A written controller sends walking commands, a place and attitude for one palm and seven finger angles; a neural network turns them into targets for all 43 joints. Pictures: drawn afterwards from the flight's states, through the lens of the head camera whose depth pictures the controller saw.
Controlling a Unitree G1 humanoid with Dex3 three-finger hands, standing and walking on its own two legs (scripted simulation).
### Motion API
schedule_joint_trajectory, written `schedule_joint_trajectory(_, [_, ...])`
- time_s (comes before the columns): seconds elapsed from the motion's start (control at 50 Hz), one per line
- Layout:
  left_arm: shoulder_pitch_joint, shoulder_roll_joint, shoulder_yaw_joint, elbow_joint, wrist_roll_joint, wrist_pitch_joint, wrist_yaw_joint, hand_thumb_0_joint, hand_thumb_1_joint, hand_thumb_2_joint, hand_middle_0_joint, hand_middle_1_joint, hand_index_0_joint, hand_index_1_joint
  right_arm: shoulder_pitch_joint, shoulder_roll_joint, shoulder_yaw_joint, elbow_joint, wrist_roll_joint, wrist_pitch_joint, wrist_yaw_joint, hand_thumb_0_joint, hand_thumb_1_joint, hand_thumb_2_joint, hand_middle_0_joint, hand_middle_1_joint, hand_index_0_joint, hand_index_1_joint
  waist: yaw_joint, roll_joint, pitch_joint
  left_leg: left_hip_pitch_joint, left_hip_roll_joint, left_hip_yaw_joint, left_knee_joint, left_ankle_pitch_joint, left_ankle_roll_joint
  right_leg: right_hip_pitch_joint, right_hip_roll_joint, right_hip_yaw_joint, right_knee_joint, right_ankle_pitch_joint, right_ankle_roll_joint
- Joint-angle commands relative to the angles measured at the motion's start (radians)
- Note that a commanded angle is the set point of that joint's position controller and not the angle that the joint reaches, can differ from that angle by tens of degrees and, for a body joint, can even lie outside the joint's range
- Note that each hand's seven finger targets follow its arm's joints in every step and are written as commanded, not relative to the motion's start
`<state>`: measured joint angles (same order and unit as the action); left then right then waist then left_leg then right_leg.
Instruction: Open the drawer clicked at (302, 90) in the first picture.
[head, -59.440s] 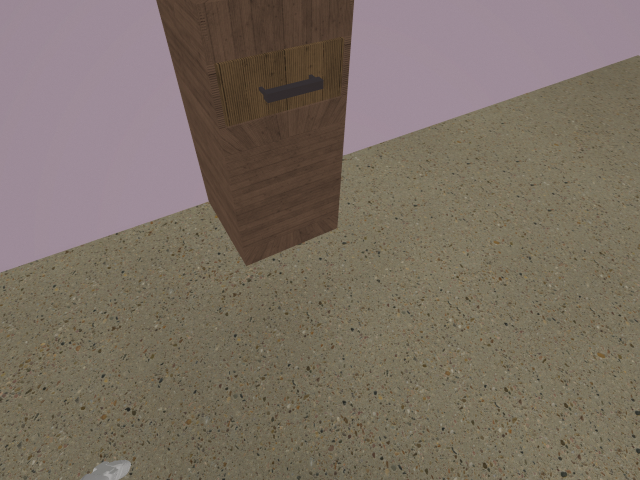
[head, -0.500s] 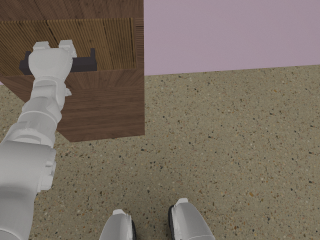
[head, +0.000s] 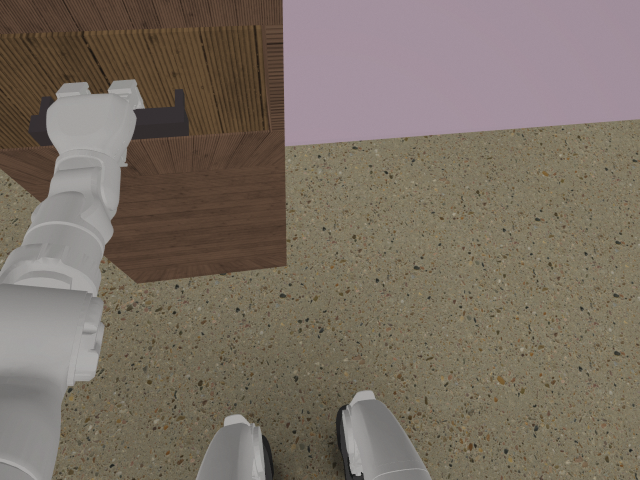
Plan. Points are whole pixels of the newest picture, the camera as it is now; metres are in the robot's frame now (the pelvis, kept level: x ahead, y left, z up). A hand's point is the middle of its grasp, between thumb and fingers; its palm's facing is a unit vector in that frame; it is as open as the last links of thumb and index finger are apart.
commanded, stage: pull the drawer open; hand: left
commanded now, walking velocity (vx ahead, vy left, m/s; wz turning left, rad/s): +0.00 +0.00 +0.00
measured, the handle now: (114, 112) +0.58 +0.20 +0.03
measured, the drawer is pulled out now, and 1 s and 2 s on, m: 0.00 0.00 0.08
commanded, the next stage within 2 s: none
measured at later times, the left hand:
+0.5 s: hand (114, 153) +0.54 +0.20 +0.01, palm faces -0.05 -0.04 -1.00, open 5.8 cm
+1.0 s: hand (115, 154) +0.53 +0.20 +0.01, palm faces -0.07 -0.02 -1.00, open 5.9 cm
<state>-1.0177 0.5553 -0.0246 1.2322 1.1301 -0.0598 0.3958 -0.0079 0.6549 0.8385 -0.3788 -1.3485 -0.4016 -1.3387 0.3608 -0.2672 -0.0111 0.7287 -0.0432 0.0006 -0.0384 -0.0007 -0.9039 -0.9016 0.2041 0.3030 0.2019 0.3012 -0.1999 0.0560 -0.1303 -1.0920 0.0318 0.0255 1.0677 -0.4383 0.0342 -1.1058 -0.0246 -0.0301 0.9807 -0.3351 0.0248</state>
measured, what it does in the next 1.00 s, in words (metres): shifts its weight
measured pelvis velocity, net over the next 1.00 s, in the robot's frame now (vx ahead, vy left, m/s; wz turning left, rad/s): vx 0.05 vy -0.01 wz -0.02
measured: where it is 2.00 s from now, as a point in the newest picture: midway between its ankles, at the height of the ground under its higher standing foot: outside the picture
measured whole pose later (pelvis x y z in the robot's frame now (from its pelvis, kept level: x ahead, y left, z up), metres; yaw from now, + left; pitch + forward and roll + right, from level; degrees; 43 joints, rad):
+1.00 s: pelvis +0.05 -0.01 +0.03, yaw -1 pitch +24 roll -2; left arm -0.77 0.47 0.00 1.06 1.10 -0.04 0.42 0.02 0.70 0.75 -0.31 -1.35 -0.38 -1.34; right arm 0.34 -0.26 -0.08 0.75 -0.05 0.06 0.00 0.00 -0.91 -0.90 0.20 0.30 0.20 0.30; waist -0.13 0.06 -0.14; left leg -0.88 0.05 0.04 0.93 -0.47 0.01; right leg -0.91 0.00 -0.01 0.87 -0.37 0.01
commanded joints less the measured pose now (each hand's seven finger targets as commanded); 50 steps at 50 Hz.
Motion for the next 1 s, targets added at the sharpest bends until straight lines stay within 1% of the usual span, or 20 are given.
schedule_joint_trajectory(0.0, [-0.435, 0.237, 0.042, -0.183, -0.021, 0.028, 0.037, 0.000, 0.900, 0.900, -0.400, -1.350, -0.400, -1.350, 0.178, -0.183, -0.065, -0.029, 0.004, -0.006, -0.007, 0.000, -0.900, -0.900, 0.200, 0.300, 0.200, 0.300, -0.010, 0.077, -0.493, 0.376, -0.034, -0.071, -0.178, 0.152, 0.000, 0.255, 0.063, -0.024, -0.132, 0.042, -0.045])
schedule_joint_trajectory(0.06, [-0.397, 0.227, 0.045, -0.202, -0.031, 0.025, 0.034, 0.000, 0.900, 0.900, -0.400, -1.350, -0.400, -1.350, 0.176, -0.182, -0.068, -0.029, 0.005, -0.001, -0.005, 0.000, -0.900, -0.900, 0.200, 0.300, 0.200, 0.300, 0.003, 0.068, -0.497, 0.397, -0.033, -0.065, -0.189, 0.179, 0.000, 0.284, 0.064, -0.021, -0.143, 0.064, -0.046])
schedule_joint_trajectory(0.16, [-0.234, 0.151, 0.041, -0.265, -0.052, 0.005, 0.029, 0.000, 0.900, 0.900, -0.400, -1.350, -0.400, -1.350, 0.170, -0.168, -0.081, -0.034, 0.002, 0.012, 0.009, 0.000, -0.900, -0.900, 0.200, 0.300, 0.200, 0.300, 0.055, 0.084, -0.538, 0.499, -0.025, -0.058, -0.203, 0.337, -0.011, 0.350, 0.073, -0.028, -0.151, 0.159, -0.053])
schedule_joint_trajectory(0.2, [-0.147, 0.103, 0.031, -0.272, -0.059, 0.001, 0.027, 0.000, 0.900, 0.900, -0.400, -1.350, -0.400, -1.350, 0.162, -0.162, -0.089, -0.034, 0.002, 0.016, 0.016, 0.000, -0.900, -0.900, 0.200, 0.300, 0.200, 0.300, 0.069, 0.051, -0.510, 0.506, -0.023, -0.048, -0.208, 0.377, -0.011, 0.378, 0.074, -0.030, -0.161, 0.195, -0.053])
schedule_joint_trajectory(0.22, [-0.131, 0.106, 0.037, -0.286, -0.060, -0.002, 0.029, 0.000, 0.900, 0.900, -0.400, -1.350, -0.400, -1.350, 0.159, -0.164, -0.091, -0.032, 0.004, 0.020, 0.016, 0.000, -0.900, -0.900, 0.200, 0.300, 0.200, 0.300, 0.071, 0.036, -0.496, 0.508, -0.020, -0.048, -0.213, 0.384, -0.012, 0.386, 0.075, -0.029, -0.164, 0.205, -0.052])
schedule_joint_trajectory(0.28, [-0.025, 0.072, 0.041, -0.342, -0.063, -0.012, 0.037, 0.000, 0.900, 0.900, -0.400, -1.350, -0.400, -1.350, 0.149, -0.156, -0.101, -0.035, 0.004, 0.027, 0.024, 0.000, -0.900, -0.900, 0.200, 0.300, 0.200, 0.300, 0.100, 0.040, -0.512, 0.547, -0.016, -0.037, -0.211, 0.505, -0.014, 0.432, 0.075, -0.026, -0.161, 0.290, -0.053])
schedule_joint_trajectory(0.32, [0.033, 0.025, 0.023, -0.402, -0.063, -0.013, 0.046, 0.000, 0.900, 0.900, -0.400, -1.350, -0.400, -1.350, 0.147, -0.148, -0.110, -0.043, 0.003, 0.032, 0.030, 0.000, -0.900, -0.900, 0.200, 0.300, 0.200, 0.300, 0.106, 0.039, -0.529, 0.584, -0.012, -0.033, -0.206, 0.612, -0.014, 0.463, 0.074, -0.026, -0.163, 0.360, -0.050])
schedule_joint_trajectory(0.36, [0.120, 0.023, 0.039, -0.433, -0.062, -0.006, 0.052, 0.000, 0.900, 0.900, -0.400, -1.350, -0.400, -1.350, 0.140, -0.145, -0.114, -0.042, 0.002, 0.040, 0.036, 0.000, -0.900, -0.900, 0.200, 0.300, 0.200, 0.300, 0.122, 0.021, -0.516, 0.597, -0.008, -0.031, -0.203, 0.714, -0.013, 0.492, 0.072, -0.025, -0.162, 0.429, -0.049])
schedule_joint_trajectory(0.42, [-0.216, 0.075, 0.019, -0.389, -0.020, 0.001, 0.081, 0.000, 0.900, 0.900, -0.400, -1.350, -0.400, -1.350, 0.159, -0.155, -0.115, 0.012, -0.001, 0.045, 0.025, 0.000, -0.900, -0.900, 0.200, 0.300, 0.200, 0.300, 0.022, 0.011, -0.414, 0.527, -0.012, -0.040, -0.183, 0.614, -0.011, 0.403, 0.070, -0.020, -0.157, 0.399, -0.042])
schedule_joint_trajectory(0.48, [-0.179, 0.118, 0.069, -0.366, -0.001, 0.022, 0.100, 0.000, 0.900, 0.900, -0.400, -1.350, -0.400, -1.350, 0.165, -0.157, -0.120, 0.021, -0.011, 0.050, 0.028, 0.000, -0.900, -0.900, 0.200, 0.300, 0.200, 0.300, 0.051, 0.044, -0.485, 0.587, -0.013, -0.045, -0.167, 0.730, -0.020, 0.404, 0.068, -0.018, -0.139, 0.434, -0.047])
schedule_joint_trajectory(0.52, [-0.214, 0.056, 0.027, -0.384, -0.007, 0.030, 0.103, 0.000, 0.900, 0.900, -0.400, -1.350, -0.400, -1.350, 0.168, -0.143, -0.124, 0.018, -0.016, 0.052, 0.031, 0.000, -0.900, -0.900, 0.200, 0.300, 0.200, 0.300, 0.037, 0.072, -0.522, 0.624, -0.014, -0.045, -0.153, 0.801, -0.024, 0.406, 0.067, -0.018, -0.137, 0.473, -0.043])
schedule_joint_trajectory(0.54, [-0.240, 0.058, 0.026, -0.402, -0.011, 0.031, 0.100, 0.000, 0.900, 0.900, -0.400, -1.350, -0.400, -1.350, 0.169, -0.140, -0.124, 0.022, -0.018, 0.054, 0.035, 0.000, -0.900, -0.900, 0.200, 0.300, 0.200, 0.300, 0.040, 0.091, -0.541, 0.643, -0.013, -0.046, -0.147, 0.837, -0.026, 0.413, 0.067, -0.019, -0.131, 0.493, -0.044])
schedule_joint_trajectory(0.6, [-0.208, 0.091, 0.049, -0.349, -0.019, 0.053, 0.092, 0.000, 0.900, 0.900, -0.400, -1.350, -0.400, -1.350, 0.152, -0.144, -0.117, 0.011, -0.013, 0.066, 0.033, 0.000, -0.900, -0.900, 0.200, 0.300, 0.200, 0.300, 0.046, 0.035, -0.531, 0.590, -0.026, -0.036, -0.161, 0.715, -0.017, 0.460, 0.067, -0.011, -0.147, 0.469, -0.042])
schedule_joint_trajectory(0.66, [-0.209, 0.077, 0.034, -0.341, -0.024, 0.049, 0.079, 0.000, 0.900, 0.900, -0.400, -1.350, -0.400, -1.350, 0.140, -0.139, -0.115, 0.001, -0.010, 0.065, 0.028, 0.000, -0.900, -0.900, 0.200, 0.300, 0.200, 0.300, 0.041, 0.030, -0.523, 0.565, -0.033, -0.028, -0.174, 0.646, -0.010, 0.485, 0.064, -0.007, -0.156, 0.465, -0.043])
schedule_joint_trajectory(0.74, [-0.214, 0.113, 0.054, -0.332, -0.033, 0.031, 0.066, 0.000, 0.900, 0.900, -0.400, -1.350, -0.400, -1.350, 0.127, -0.142, -0.108, -0.008, -0.010, 0.064, 0.023, 0.000, -0.900, -0.900, 0.200, 0.300, 0.200, 0.300, 0.047, 0.029, -0.527, 0.523, -0.042, -0.019, -0.174, 0.587, -0.005, 0.512, 0.062, 0.003, -0.155, 0.469, -0.043])
schedule_joint_trajectory(0.8, [-0.156, 0.082, 0.035, -0.323, -0.028, 0.016, 0.060, 0.000, 0.900, 0.900, -0.400, -1.350, -0.400, -1.350, 0.119, -0.138, -0.107, -0.018, -0.006, 0.059, 0.023, 0.000, -0.900, -0.900, 0.200, 0.300, 0.200, 0.300, 0.061, 0.039, -0.518, 0.513, -0.042, -0.016, -0.185, 0.540, -0.006, 0.502, 0.064, 0.000, -0.158, 0.425, -0.046])
schedule_joint_trajectory(0.88, [-0.087, 0.083, 0.051, -0.358, -0.031, -0.008, 0.055, 0.000, 0.900, 0.900, -0.400, -1.350, -0.400, -1.350, 0.117, -0.140, -0.112, -0.026, -0.007, 0.053, 0.027, 0.000, -0.900, -0.900, 0.200, 0.300, 0.200, 0.300, 0.086, 0.063, -0.548, 0.542, -0.035, -0.014, -0.187, 0.559, -0.009, 0.503, 0.067, -0.002, -0.154, 0.416, -0.050])
schedule_joint_trajectory(0.9, [-0.056, 0.077, 0.050, -0.348, -0.031, -0.008, 0.055, 0.000, 0.900, 0.900, -0.400, -1.350, -0.400, -1.350, 0.114, -0.138, -0.112, -0.028, -0.006, 0.053, 0.026, 0.000, -0.900, -0.900, 0.200, 0.300, 0.200, 0.300, 0.089, 0.034, -0.537, 0.524, -0.035, -0.012, -0.190, 0.541, -0.008, 0.514, 0.068, -0.003, -0.157, 0.412, -0.049])
schedule_joint_trajectory(0.96, [-0.026, 0.062, 0.042, -0.365, -0.032, -0.018, 0.056, 0.000, 0.900, 0.900, -0.400, -1.350, -0.400, -1.350, 0.111, -0.139, -0.114, -0.030, -0.003, 0.047, 0.026, 0.000, -0.900, -0.900, 0.200, 0.300, 0.200, 0.300, 0.093, 0.026, -0.519, 0.504, -0.034, -0.010, -0.204, 0.504, -0.006, 0.522, 0.068, -0.002, -0.160, 0.399, -0.051])
schedule_joint_trajectory(0.98, [0.005, 0.081, 0.066, -0.378, -0.033, -0.019, 0.056, 0.000, 0.900, 0.900, -0.400, -1.350, -0.400, -1.350, 0.113, -0.143, -0.117, -0.028, -0.002, 0.046, 0.028, 0.000, -0.900, -0.900, 0.200, 0.300, 0.200, 0.300, 0.109, 0.024, -0.531, 0.513, -0.031, -0.010, -0.207, 0.516, -0.008, 0.528, 0.069, -0.002, -0.158, 0.399, -0.052])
